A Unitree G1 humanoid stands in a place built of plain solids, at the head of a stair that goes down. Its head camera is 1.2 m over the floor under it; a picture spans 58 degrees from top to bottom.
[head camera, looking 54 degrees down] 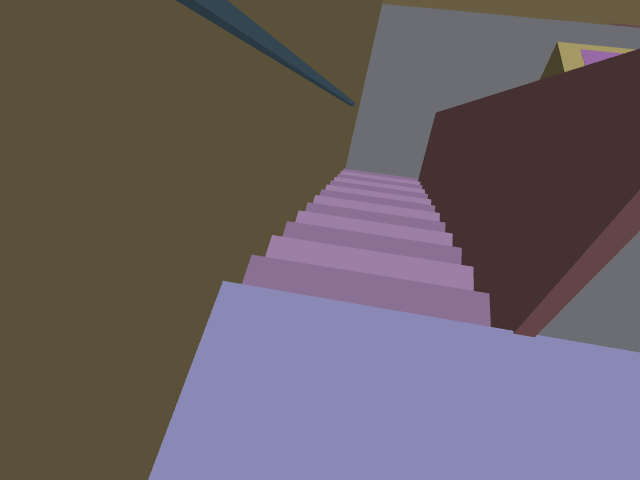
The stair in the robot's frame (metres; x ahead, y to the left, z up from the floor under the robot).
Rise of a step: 0.20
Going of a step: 0.24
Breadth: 0.90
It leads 11 degrees to the right of straight ahead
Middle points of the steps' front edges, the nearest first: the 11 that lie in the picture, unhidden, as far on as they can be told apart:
0.62 -0.13 0.00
0.86 -0.18 -0.19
1.10 -0.22 -0.39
1.33 -0.27 -0.58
1.57 -0.32 -0.78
1.81 -0.36 -0.97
2.04 -0.41 -1.17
2.28 -0.45 -1.36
2.52 -0.50 -1.56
2.75 -0.55 -1.75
2.99 -0.59 -1.95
